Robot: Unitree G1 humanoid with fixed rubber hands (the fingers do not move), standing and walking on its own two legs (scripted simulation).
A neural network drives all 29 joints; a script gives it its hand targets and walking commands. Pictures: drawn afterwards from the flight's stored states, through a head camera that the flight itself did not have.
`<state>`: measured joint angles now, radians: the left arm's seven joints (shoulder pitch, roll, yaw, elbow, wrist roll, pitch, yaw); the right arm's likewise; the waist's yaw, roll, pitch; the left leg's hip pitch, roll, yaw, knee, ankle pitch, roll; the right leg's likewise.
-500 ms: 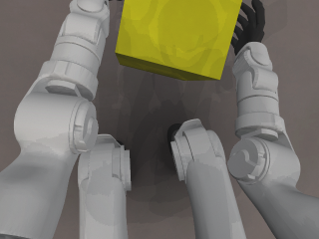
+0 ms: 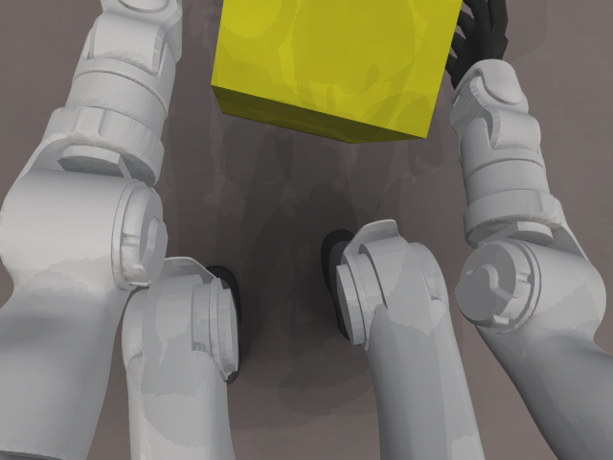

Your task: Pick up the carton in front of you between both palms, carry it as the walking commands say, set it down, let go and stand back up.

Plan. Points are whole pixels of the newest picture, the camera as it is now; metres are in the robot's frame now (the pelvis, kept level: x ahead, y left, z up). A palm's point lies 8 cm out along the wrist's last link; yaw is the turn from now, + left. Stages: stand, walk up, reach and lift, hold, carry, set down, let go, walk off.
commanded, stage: set down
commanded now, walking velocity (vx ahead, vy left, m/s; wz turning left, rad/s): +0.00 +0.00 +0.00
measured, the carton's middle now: (319, 39) +0.54 -0.08 -0.25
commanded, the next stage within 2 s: let go in 1.22 s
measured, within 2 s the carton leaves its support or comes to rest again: neither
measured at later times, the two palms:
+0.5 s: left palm out of the picture +0.60 +0.10 -0.09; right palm (558, 44) +0.48 -0.26 -0.09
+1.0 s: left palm out of the picture +0.61 +0.11 +0.06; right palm out of the picture +0.49 -0.26 +0.08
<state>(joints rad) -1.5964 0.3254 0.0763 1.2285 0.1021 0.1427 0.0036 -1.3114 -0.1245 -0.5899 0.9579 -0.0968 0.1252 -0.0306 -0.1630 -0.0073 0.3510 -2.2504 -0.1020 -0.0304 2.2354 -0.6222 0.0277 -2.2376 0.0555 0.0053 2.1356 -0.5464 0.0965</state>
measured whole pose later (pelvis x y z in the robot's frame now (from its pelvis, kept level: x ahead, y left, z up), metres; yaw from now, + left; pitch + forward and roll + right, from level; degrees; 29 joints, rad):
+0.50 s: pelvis +0.00 -0.01 +0.04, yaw -1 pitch +40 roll -4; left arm -1.48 0.49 -0.06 1.09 -0.13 0.21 0.02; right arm -1.20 -0.17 -0.33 0.81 0.20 0.15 -0.17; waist -0.18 0.03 0.22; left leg -2.17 -0.04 -0.03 2.11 -0.63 0.02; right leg -2.20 0.04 -0.02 2.01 -0.51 0.03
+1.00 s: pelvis +0.02 +0.00 +0.16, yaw -1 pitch +48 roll -4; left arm -1.37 0.42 0.04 1.00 -0.02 0.27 -0.02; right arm -1.04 -0.15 -0.38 0.67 0.15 0.23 -0.11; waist -0.19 0.03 -0.03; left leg -1.93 -0.06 -0.04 1.63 -0.53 0.02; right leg -1.95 0.04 0.01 1.54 -0.43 0.04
